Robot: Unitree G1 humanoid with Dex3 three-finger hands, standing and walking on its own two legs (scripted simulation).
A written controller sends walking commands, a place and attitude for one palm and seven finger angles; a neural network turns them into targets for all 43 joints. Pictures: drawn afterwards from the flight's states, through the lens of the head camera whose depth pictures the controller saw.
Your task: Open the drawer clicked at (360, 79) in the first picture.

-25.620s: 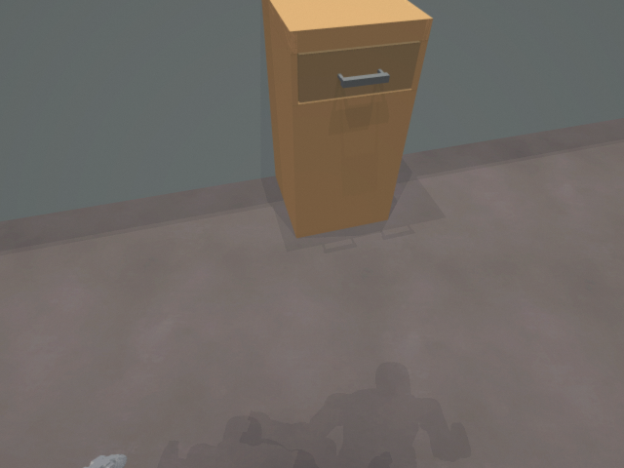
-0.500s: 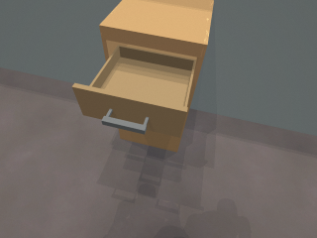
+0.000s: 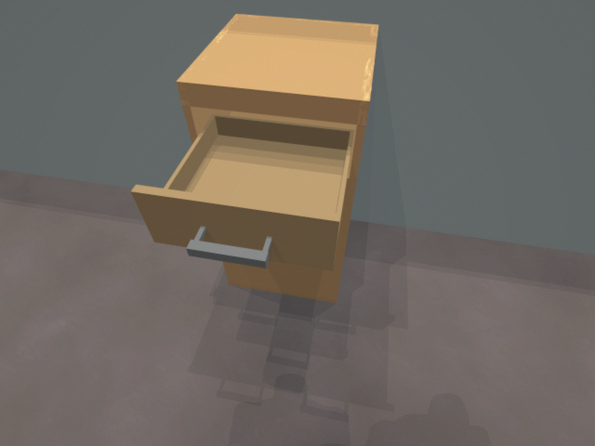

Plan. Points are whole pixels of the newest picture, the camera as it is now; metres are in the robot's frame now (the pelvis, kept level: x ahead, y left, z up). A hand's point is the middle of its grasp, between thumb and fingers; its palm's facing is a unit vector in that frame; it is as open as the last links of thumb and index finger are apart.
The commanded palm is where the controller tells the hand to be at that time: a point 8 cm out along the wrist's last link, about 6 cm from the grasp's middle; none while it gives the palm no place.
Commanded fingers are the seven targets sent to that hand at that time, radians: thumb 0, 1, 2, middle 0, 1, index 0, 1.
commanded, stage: let the arm hang, fingers relaxed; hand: left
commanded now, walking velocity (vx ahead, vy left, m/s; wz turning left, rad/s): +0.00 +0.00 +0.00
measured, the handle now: (231, 245) +0.47 +0.16 -0.06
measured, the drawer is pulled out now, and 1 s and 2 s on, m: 0.30 0.30 0.30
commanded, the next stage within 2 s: look to check the result in 0.16 s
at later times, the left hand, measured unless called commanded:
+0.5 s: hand out of the picture -0.02 +0.13 -0.17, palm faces +0.05 -0.99 -0.16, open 7.4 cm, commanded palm none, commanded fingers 0.00 0.90 0.90 -0.20 -0.30 -0.20 -0.30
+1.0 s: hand out of the picture -0.01 +0.12 -0.17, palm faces +0.04 -0.98 -0.17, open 7.3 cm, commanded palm none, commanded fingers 0.00 0.90 0.90 -0.20 -0.30 -0.20 -0.30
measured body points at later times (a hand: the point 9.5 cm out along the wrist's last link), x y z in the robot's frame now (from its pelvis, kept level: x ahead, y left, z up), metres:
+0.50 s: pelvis +0.01 -0.02 +0.00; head +0.04 -0.02 +0.45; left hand -0.02 +0.18 -0.16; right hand -0.03 -0.22 -0.16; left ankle -0.01 +0.08 -0.74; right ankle +0.03 -0.12 -0.74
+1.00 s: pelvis +0.02 -0.03 +0.00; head +0.05 -0.04 +0.45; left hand -0.01 +0.17 -0.16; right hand -0.01 -0.23 -0.16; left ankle -0.01 +0.08 -0.74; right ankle +0.03 -0.12 -0.74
